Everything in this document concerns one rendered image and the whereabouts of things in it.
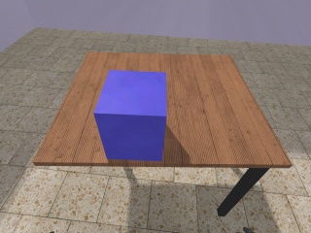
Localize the table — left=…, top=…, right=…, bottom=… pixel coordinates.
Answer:
left=32, top=51, right=293, bottom=216

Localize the carton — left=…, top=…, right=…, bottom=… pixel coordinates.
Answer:
left=93, top=70, right=167, bottom=161

